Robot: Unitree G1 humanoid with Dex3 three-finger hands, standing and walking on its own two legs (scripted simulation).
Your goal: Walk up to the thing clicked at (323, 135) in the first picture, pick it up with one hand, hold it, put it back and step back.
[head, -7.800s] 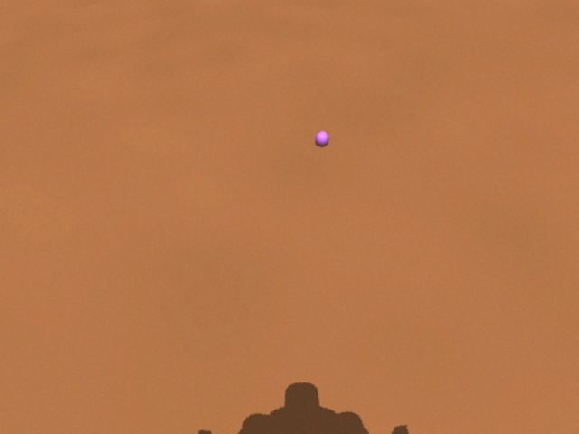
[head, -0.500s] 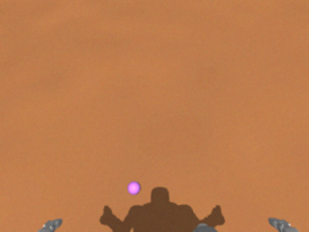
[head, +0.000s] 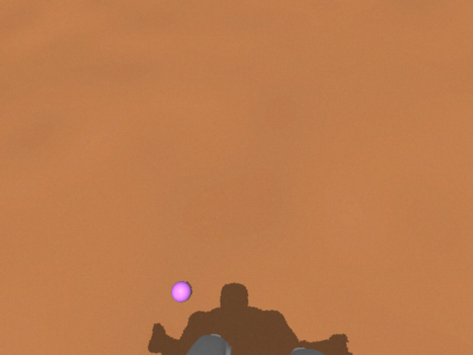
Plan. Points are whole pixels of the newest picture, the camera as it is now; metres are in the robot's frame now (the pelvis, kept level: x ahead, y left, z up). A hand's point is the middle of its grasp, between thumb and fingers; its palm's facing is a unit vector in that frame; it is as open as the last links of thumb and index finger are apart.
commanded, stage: walk up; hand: left
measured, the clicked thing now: (181, 291) +0.42 +0.28 -0.72
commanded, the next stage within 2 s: none
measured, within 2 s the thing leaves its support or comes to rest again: neither
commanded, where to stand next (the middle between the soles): +0.04 +0.03 m, yaw +1 degrees
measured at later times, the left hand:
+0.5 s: hand out of the picture -0.02 +0.32 -0.16, palm faces +0.02 -0.92 -0.38, open 7.3 cm
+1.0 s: hand out of the picture -0.05 +0.26 -0.09, palm faces +0.07 -0.81 -0.58, open 7.3 cm
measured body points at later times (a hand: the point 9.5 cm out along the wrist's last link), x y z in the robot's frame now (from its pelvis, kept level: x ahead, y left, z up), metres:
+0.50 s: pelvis -0.07 +0.02 -0.01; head -0.05 +0.04 +0.44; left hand -0.03 +0.36 -0.13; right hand +0.03 -0.28 -0.12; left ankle -0.04 +0.17 -0.72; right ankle -0.07 -0.10 -0.69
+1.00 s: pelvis -0.03 -0.03 +0.01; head +0.02 -0.10 +0.45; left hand -0.05 +0.30 -0.05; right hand +0.07 -0.33 -0.15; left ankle +0.05 +0.13 -0.66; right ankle -0.06 -0.12 -0.72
